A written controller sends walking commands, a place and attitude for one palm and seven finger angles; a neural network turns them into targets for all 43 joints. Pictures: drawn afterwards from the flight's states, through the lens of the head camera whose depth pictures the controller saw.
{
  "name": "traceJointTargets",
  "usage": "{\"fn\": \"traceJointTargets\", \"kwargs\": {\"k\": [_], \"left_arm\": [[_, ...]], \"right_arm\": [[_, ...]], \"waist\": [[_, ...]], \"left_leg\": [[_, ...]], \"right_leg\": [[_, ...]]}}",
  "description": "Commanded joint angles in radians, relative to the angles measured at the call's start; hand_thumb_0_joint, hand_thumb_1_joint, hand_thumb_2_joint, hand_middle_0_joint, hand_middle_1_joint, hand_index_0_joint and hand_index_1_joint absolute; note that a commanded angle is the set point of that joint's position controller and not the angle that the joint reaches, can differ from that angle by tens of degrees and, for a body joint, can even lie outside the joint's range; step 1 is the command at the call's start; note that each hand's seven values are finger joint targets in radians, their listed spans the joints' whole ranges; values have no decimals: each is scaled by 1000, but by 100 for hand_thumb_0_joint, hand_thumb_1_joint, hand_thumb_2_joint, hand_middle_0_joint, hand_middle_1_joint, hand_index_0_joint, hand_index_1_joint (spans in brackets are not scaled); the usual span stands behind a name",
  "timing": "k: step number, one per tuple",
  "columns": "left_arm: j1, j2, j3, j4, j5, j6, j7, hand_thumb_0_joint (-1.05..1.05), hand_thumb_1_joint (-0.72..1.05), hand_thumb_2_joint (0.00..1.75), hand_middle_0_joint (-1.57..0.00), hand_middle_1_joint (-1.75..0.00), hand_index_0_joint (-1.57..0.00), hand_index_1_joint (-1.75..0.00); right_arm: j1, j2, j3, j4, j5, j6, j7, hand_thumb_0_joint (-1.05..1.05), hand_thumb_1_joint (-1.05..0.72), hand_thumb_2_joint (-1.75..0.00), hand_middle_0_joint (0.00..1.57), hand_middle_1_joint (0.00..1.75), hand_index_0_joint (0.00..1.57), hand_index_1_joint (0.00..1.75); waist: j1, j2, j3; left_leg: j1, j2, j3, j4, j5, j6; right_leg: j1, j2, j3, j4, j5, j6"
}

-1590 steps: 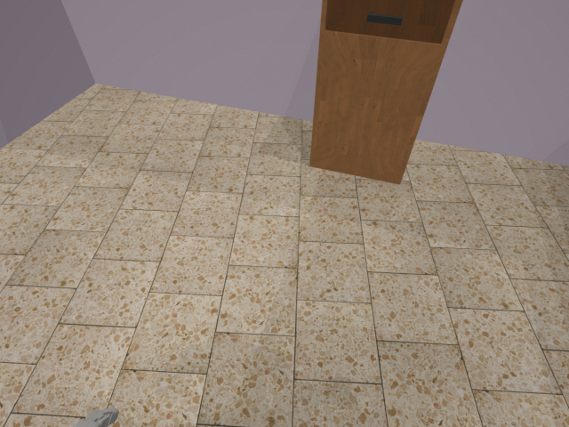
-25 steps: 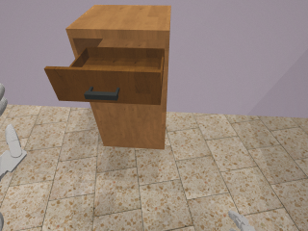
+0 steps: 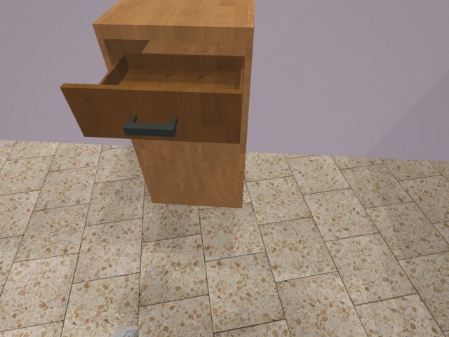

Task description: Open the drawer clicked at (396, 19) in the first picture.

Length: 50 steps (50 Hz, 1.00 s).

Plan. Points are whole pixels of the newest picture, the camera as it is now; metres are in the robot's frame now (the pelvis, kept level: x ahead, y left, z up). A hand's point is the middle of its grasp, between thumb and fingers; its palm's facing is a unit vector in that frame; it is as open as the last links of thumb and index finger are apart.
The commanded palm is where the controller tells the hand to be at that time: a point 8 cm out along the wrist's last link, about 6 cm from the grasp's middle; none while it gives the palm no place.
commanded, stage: let the arm hang, fingers relaxed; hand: left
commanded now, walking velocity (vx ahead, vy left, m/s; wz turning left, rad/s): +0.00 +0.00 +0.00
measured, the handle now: (152, 124) +0.60 +0.20 +0.05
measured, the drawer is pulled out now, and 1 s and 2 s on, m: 0.29 0.29 0.29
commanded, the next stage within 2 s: look to check the result in 0.84 s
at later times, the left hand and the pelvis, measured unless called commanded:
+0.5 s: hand out of the picture -0.03 +0.21 -0.15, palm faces +0.00 -0.97 -0.24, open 7.4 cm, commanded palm none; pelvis -0.01 +0.02 +0.02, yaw -1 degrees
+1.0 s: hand out of the picture -0.01 +0.18 -0.15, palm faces +0.00 -0.98 -0.20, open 7.4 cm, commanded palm none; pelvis -0.01 +0.01 +0.02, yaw -1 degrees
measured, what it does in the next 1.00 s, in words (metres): stands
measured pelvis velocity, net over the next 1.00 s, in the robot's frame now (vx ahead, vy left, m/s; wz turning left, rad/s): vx -0.01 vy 0.01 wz -0.02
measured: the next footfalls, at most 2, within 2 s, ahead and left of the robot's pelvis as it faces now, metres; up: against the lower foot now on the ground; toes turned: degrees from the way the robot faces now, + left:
none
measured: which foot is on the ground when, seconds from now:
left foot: down 0.00-1.00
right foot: down 0.00-1.00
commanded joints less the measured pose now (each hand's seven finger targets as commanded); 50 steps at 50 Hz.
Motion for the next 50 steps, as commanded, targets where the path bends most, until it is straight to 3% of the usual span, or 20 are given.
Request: {"fn": "traceJointTargets", "kwargs": {"k": [1,3,4,6,10,14,19,31,42,50], "left_arm": [[-34,212,66,28,-17,-78,27,0,90,90,-20,-30,-20,-30],[18,163,79,104,-15,-82,32,0,90,90,-20,-30,-20,-30],[36,155,82,134,-16,-82,33,0,90,90,-20,-30,-20,-30],[31,155,70,188,-17,-80,32,0,90,90,-20,-30,-20,-30],[17,152,57,275,-19,-79,33,0,90,90,-20,-30,-20,-30],[28,146,44,347,-19,-72,34,0,90,90,-20,-30,-20,-30],[44,143,38,397,-18,-73,38,0,90,90,-20,-30,-20,-30],[48,119,45,426,-13,-77,46,0,90,90,-20,-30,-20,-30],[36,103,53,430,-16,-89,49,0,90,90,-20,-30,-20,-30],[25,119,57,432,-16,-93,50,0,90,90,-20,-30,-20,-30]], "right_arm": [[25,-101,-30,-5,-1,-13,-11,0,-90,-90,20,30,20,30],[37,-90,-32,28,-4,-23,-20,0,-90,-90,20,30,20,30],[37,-86,-34,39,-4,-23,-22,0,-90,-90,20,30,20,30],[55,-87,-36,63,0,-17,-26,0,-90,-90,20,30,20,30],[88,-87,-37,115,3,-12,-30,0,-90,-90,20,30,20,30],[112,-93,-32,162,2,-8,-32,0,-90,-90,20,30,20,30],[139,-91,-34,202,2,-8,-31,0,-90,-90,20,30,20,30],[151,-49,-39,238,2,-7,-29,0,-90,-90,20,30,20,30],[154,-32,-42,245,3,-18,-35,0,-90,-90,20,30,20,30],[141,-47,-49,246,5,-15,-36,0,-90,-90,20,30,20,30]], "waist": [[16,31,49],[37,149,-24],[44,173,-57],[42,123,-79],[36,45,-15],[37,37,77],[36,-13,97],[35,1,117],[32,12,74],[31,-13,80]], "left_leg": [[86,58,-59,-139,201,13],[66,91,-90,-191,202,28],[70,97,-90,-203,184,33],[76,109,-95,-225,137,37],[76,119,-102,-269,100,34],[47,121,-113,-320,28,33],[47,122,-121,-350,-30,36],[39,112,-111,-352,-56,35],[88,108,-83,-314,88,30],[107,108,-74,-301,103,28]], "right_leg": [[-38,-101,185,-290,205,-34],[76,-66,136,-266,204,-24],[111,-63,120,-264,206,-23],[142,-62,107,-287,181,-20],[113,-64,102,-326,141,-22],[77,-65,101,-348,91,-19],[65,-63,104,-355,55,-14],[32,-65,106,-349,36,-9],[55,-77,115,-341,128,-16],[55,-78,129,-364,112,-20]]}}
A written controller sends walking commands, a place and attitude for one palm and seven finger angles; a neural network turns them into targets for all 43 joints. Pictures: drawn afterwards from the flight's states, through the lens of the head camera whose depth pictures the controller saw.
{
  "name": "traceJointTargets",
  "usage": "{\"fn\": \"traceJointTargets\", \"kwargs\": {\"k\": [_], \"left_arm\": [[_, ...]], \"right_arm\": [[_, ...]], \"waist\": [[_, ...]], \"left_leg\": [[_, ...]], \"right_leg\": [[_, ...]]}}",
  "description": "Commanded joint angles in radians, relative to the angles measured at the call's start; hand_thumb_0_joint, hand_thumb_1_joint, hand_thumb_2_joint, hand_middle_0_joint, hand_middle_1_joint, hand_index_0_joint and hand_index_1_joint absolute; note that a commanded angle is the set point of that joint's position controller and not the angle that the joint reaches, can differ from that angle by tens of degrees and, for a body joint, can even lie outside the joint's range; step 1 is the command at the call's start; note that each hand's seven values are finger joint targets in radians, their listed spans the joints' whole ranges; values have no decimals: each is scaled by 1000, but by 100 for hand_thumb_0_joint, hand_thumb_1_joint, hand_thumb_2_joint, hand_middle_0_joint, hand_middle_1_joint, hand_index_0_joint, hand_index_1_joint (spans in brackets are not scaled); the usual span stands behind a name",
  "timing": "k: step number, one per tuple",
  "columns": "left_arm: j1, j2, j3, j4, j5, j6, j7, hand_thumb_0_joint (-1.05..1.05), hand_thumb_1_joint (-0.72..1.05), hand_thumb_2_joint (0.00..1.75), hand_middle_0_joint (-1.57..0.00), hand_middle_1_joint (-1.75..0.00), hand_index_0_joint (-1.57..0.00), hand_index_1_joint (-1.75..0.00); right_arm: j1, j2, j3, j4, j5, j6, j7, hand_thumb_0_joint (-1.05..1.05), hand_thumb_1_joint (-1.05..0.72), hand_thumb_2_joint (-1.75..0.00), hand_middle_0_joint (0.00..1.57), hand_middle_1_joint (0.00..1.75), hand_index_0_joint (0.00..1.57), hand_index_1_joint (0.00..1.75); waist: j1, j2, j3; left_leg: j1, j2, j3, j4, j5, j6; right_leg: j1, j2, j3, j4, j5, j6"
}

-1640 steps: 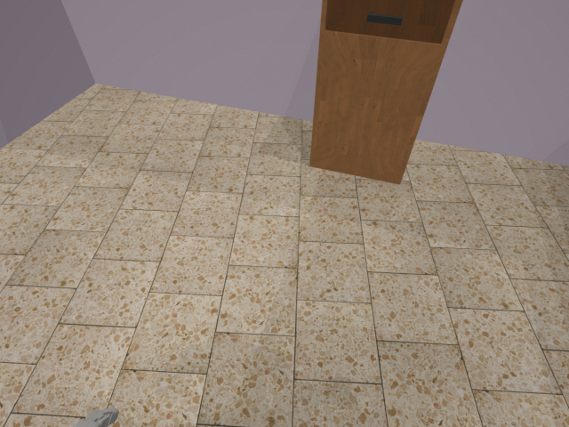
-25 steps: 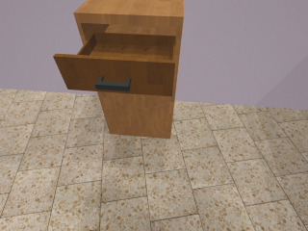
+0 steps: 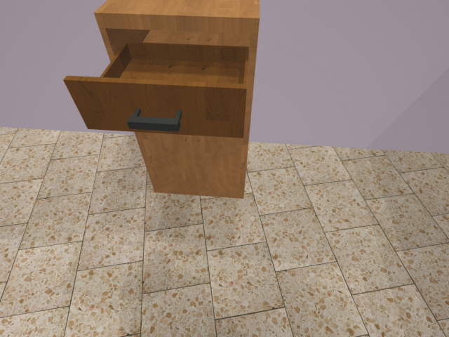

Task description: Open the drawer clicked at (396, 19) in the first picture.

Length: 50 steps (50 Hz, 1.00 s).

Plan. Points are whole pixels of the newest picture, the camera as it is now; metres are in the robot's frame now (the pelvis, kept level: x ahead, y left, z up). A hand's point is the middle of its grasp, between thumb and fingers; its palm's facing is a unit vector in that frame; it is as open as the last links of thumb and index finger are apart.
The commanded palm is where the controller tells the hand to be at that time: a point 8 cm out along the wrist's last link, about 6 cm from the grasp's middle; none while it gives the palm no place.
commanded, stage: look to check the result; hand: left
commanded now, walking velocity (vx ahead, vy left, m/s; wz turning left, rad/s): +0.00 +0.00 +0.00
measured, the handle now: (156, 118) +0.61 +0.21 +0.03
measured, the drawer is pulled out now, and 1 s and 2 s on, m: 0.29 0.29 0.29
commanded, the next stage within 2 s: stand and wait in 0.42 s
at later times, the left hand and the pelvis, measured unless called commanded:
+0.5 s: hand out of the picture +0.04 +0.19 -0.17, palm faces +0.01 -0.97 -0.24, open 7.4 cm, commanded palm none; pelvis +0.01 -0.01 +0.00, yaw +0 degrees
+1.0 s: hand out of the picture +0.08 +0.22 -0.16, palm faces +0.00 -0.96 -0.28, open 7.4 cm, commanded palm none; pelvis +0.02 +0.00 +0.00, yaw +0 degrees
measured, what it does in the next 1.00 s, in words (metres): stands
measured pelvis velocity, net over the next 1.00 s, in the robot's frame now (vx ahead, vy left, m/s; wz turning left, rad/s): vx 0.02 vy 0.00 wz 0.00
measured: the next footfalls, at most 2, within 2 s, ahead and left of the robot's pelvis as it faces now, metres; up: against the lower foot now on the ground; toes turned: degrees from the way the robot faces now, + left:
none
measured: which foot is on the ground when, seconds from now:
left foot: down 0.00-1.00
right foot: down 0.00-1.00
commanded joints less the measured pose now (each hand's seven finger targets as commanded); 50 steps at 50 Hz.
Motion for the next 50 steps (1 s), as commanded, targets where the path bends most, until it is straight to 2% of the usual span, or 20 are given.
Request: {"fn": "traceJointTargets", "kwargs": {"k": [1,8,12,15,16,19,20,22,25,26,28,30,32,35,36,38,42,45,46,50], "left_arm": [[51,137,26,-30,-3,-17,12,0,90,90,-20,-30,-20,-30],[30,152,29,-33,-3,-18,10,0,90,90,-20,-30,-20,-30],[18,166,32,-36,-3,-20,9,0,90,90,-20,-30,-20,-30],[9,176,34,-38,-3,-22,9,0,90,90,-20,-30,-20,-30],[2,179,34,-39,-3,-22,8,0,90,90,-20,-30,-20,-30],[-8,190,36,-40,-4,-25,7,0,90,90,-20,-30,-20,-30],[-8,192,38,-43,-4,-26,8,0,90,90,-20,-30,-20,-30],[-21,197,36,-40,-4,-25,7,0,90,90,-20,-30,-20,-30],[-25,207,39,-43,-3,-26,5,0,90,90,-20,-30,-20,-30],[-36,211,39,-43,-4,-24,5,0,90,90,-20,-30,-20,-30],[-43,219,40,-45,-4,-26,4,0,90,90,-20,-30,-20,-30],[-46,224,42,-47,-4,-29,4,0,90,90,-20,-30,-20,-30],[-60,231,42,-48,-4,-28,3,0,90,90,-20,-30,-20,-30],[-64,241,44,-50,-4,-30,2,0,90,90,-20,-30,-20,-30],[-75,244,44,-50,-4,-30,2,0,90,90,-20,-30,-20,-30],[-82,251,44,-49,-5,-30,1,0,90,90,-20,-30,-20,-30],[-95,262,43,-50,-4,-29,0,0,90,90,-20,-30,-20,-30],[-99,274,45,-53,-4,-32,-1,0,90,90,-20,-30,-20,-30],[-109,277,45,-54,-3,-30,-1,0,90,90,-20,-30,-20,-30],[-115,289,47,-57,-3,-33,-2,0,90,90,-20,-30,-20,-30]], "right_arm": [[53,-99,-22,-29,-3,-16,-1,0,-90,-90,20,30,20,30],[27,-117,-24,-28,-5,-14,0,0,-90,-90,20,30,20,30],[12,-128,-24,-29,-5,-17,1,0,-90,-90,20,30,20,30],[-1,-142,-26,-34,-4,-16,2,0,-90,-90,20,30,20,30],[-3,-144,-26,-33,-5,-17,2,0,-90,-90,20,30,20,30],[-18,-158,-27,-34,-4,-21,1,0,-90,-90,20,30,20,30],[-24,-160,-28,-38,-3,-20,1,0,-90,-90,20,30,20,30],[-35,-164,-27,-34,-5,-20,1,0,-90,-90,20,30,20,30],[-49,-176,-29,-38,-4,-18,2,0,-90,-90,20,30,20,30],[-47,-179,-28,-37,-5,-19,3,0,-90,-90,20,30,20,30],[-57,-191,-28,-36,-6,-21,3,0,-90,-90,20,30,20,30],[-69,-198,-30,-41,-4,-21,3,0,-90,-90,20,30,20,30],[-77,-207,-30,-40,-6,-24,3,0,-90,-90,20,30,20,30],[-91,-218,-31,-44,-3,-25,2,0,-90,-90,20,30,20,30],[-91,-221,-32,-43,-5,-26,3,0,-90,-90,20,30,20,30],[-101,-232,-31,-43,-5,-27,2,0,-90,-90,20,30,20,30],[-114,-243,-30,-43,-5,-27,3,0,-90,-90,20,30,20,30],[-129,-256,-32,-47,-4,-28,4,0,-90,-90,20,30,20,30],[-131,-259,-32,-45,-5,-28,5,0,-90,-90,20,30,20,30],[-147,-274,-34,-50,-4,-29,6,0,-90,-90,20,30,20,30]], "waist": [[-3,-17,20],[-3,-20,38],[-1,-1,18],[-1,-36,22],[-4,-15,22],[-2,-12,-8],[-1,-25,-9],[-2,2,-3],[0,-25,4],[-3,-10,2],[-2,-5,-12],[0,-25,-16],[-1,2,-26],[1,-19,-40],[-2,-2,-37],[-1,-8,-43],[0,-1,-39],[2,-18,-46],[-1,-5,-41],[2,-22,-52]], "left_leg": [[11,90,-92,-80,-17,23],[17,92,-90,-84,-21,20],[27,95,-90,-84,-2,20],[36,96,-88,-81,7,20],[34,95,-91,-83,16,20],[50,100,-88,-81,50,18],[54,101,-90,-82,50,18],[48,100,-92,-88,44,17],[55,102,-92,-91,34,17],[52,102,-94,-95,35,16],[60,104,-93,-96,54,16],[68,106,-94,-96,54,17],[69,107,-98,-100,76,16],[83,111,-97,-101,87,17],[80,110,-97,-101,98,16],[83,114,-97,-107,109,14],[85,115,-101,-116,110,14],[96,115,-101,-117,111,16],[91,115,-103,-119,112,14],[105,116,-103,-121,120,15]], "right_leg": [[-45,-98,110,-114,-38,-27],[-55,-97,116,-125,-51,-28],[-34,-101,115,-125,-18,-28],[-37,-101,117,-134,-17,-29],[-32,-103,120,-131,-3,-28],[-5,-108,112,-119,65,-28],[-4,-104,113,-121,69,-29],[-1,-107,113,-123,65,-28],[-10,-105,115,-135,41,-28],[-3,-109,113,-134,39,-26],[7,-110,116,-131,68,-27],[10,-107,113,-134,73,-27],[23,-111,111,-127,99,-26],[32,-111,108,-127,121,-26],[36,-115,107,-125,135,-25],[43,-115,104,-121,149,-25],[47,-117,102,-126,144,-23],[48,-116,106,-133,144,-24],[53,-119,103,-133,143,-22],[53,-118,106,-138,149,-23]]}}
